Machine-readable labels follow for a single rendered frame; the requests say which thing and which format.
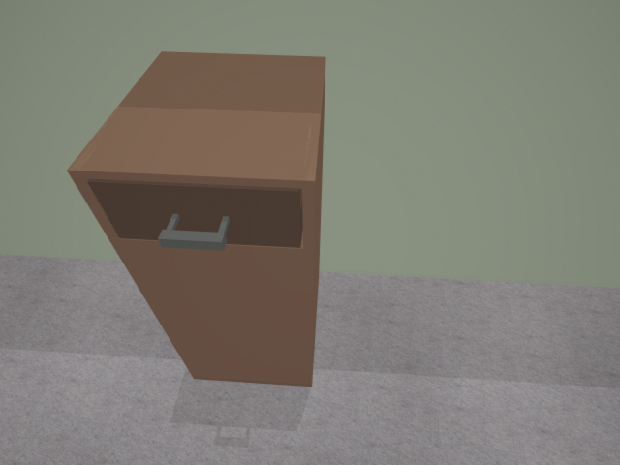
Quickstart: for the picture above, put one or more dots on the drawer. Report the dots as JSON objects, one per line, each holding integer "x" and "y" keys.
{"x": 261, "y": 216}

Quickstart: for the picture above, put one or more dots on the cabinet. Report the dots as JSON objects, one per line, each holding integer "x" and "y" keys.
{"x": 248, "y": 313}

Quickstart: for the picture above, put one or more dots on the handle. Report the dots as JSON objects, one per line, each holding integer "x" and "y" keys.
{"x": 170, "y": 238}

